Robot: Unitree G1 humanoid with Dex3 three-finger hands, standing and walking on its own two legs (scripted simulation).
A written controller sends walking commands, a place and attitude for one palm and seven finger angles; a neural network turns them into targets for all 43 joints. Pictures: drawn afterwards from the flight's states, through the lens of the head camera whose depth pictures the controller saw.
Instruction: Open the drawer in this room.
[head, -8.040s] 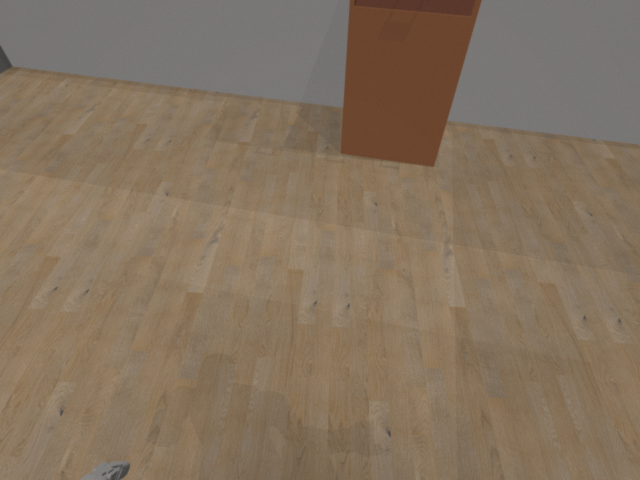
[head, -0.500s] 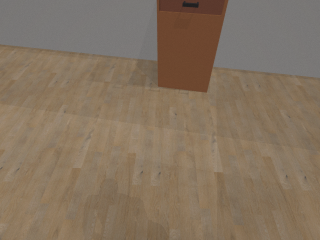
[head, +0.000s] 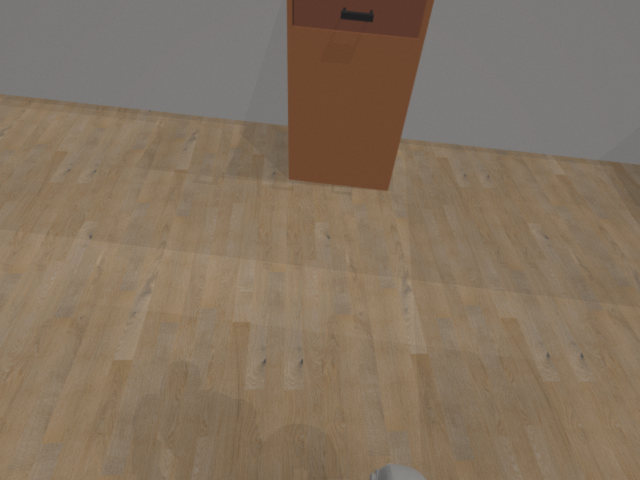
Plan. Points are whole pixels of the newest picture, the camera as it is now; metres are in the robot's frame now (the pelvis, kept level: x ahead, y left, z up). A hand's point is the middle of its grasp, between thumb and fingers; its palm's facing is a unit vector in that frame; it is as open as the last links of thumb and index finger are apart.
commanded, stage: turn or walk to find it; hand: left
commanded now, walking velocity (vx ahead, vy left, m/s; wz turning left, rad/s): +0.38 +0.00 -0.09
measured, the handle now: (357, 14) +1.50 -0.06 +0.01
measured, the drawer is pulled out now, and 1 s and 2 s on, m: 0.00 0.00 0.00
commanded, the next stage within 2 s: stand and wait in 0.42 s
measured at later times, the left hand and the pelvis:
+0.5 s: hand (262, 381) +0.30 +0.11 -0.17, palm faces +0.04 -0.97 -0.24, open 7.0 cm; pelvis +0.22 -0.08 -0.01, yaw -1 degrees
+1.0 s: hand (264, 370) +0.33 +0.11 -0.19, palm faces +0.02 -0.99 -0.16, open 7.3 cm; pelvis +0.34 -0.05 -0.01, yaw -2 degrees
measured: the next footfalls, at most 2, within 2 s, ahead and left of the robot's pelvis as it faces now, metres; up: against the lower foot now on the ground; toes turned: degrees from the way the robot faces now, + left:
right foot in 0.28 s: +0.28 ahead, -0.16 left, +0.00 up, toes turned -12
left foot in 0.74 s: +0.43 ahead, +0.04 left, +0.00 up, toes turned +7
